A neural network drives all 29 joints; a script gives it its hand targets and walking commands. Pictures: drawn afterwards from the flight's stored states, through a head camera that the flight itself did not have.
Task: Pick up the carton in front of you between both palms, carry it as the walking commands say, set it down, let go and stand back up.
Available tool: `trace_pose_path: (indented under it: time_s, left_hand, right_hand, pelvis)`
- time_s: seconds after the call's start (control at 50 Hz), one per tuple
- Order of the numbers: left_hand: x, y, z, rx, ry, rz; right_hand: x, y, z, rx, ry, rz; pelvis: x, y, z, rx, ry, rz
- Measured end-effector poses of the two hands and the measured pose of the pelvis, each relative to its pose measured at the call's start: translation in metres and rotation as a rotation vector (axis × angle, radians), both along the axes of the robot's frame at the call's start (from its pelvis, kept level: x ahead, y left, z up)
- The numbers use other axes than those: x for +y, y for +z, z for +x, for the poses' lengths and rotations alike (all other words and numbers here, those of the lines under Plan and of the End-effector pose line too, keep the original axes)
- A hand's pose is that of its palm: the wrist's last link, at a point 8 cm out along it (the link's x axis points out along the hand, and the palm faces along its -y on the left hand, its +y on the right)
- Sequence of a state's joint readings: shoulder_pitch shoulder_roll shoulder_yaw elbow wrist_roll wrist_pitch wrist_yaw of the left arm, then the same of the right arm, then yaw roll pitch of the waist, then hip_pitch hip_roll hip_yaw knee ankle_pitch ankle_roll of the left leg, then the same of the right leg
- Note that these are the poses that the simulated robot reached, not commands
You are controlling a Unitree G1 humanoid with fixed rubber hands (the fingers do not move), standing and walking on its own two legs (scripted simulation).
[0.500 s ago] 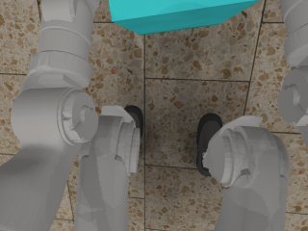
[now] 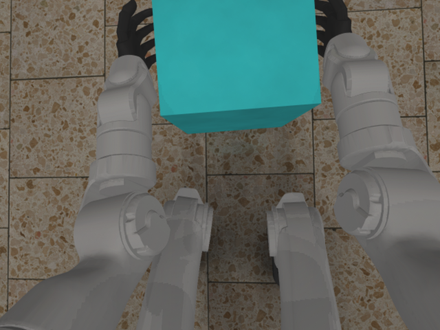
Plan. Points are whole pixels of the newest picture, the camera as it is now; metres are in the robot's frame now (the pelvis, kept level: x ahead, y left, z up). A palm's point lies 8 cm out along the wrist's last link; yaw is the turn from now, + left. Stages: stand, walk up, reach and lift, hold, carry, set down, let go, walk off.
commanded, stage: reach and lift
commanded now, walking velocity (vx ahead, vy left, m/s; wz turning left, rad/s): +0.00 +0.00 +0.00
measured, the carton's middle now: (232, 66) +0.54 +0.01 -0.15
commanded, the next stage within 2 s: none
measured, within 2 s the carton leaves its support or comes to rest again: neither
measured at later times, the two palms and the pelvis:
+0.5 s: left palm (81, 30) +0.49 +0.16 +0.07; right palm (384, 24) +0.50 -0.14 +0.05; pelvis +0.01 +0.00 +0.10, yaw -1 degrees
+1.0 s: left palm out of the picture +0.45 +0.15 +0.22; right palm out of the picture +0.44 -0.15 +0.21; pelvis +0.06 +0.01 +0.24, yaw -2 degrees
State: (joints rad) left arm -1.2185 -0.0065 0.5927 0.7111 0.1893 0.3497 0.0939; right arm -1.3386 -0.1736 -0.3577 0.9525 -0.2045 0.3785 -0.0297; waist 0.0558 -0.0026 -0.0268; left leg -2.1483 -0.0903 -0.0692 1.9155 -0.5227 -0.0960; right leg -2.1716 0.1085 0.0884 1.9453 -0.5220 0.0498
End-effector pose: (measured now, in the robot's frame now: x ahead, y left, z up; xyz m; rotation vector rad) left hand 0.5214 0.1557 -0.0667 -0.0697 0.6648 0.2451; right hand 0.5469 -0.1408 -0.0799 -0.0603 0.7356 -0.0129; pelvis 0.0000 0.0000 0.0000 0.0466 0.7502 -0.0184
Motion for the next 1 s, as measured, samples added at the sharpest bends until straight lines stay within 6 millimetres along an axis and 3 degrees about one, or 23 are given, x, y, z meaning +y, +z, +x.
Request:
trace_pose_path:
  time_s: [0.16,0.36,0.62,1.0]
  left_hand:
    - [-0.001,0.043,-0.009,-0.001,-0.026,0.014]
    - [-0.003,0.084,-0.019,-0.018,-0.037,0.009]
    - [-0.001,0.177,-0.040,-0.020,-0.051,-0.005]
    - [-0.003,0.289,-0.076,-0.012,-0.075,-0.016]
  right_hand:
    - [-0.001,0.040,-0.017,-0.002,-0.017,-0.002]
    - [-0.003,0.080,-0.033,-0.016,-0.045,0.008]
    - [-0.002,0.172,-0.062,-0.017,-0.078,0.015]
    - [-0.005,0.285,-0.107,-0.008,-0.115,0.019]
  pelvis:
    - [-0.001,0.035,-0.008,0.015,0.003,-0.003]
    - [0.000,0.070,0.001,0.020,-0.005,-0.012]
    - [0.004,0.136,0.025,-0.086,-0.003,-0.027]
    - [0.007,0.240,0.060,-0.305,-0.012,-0.041]
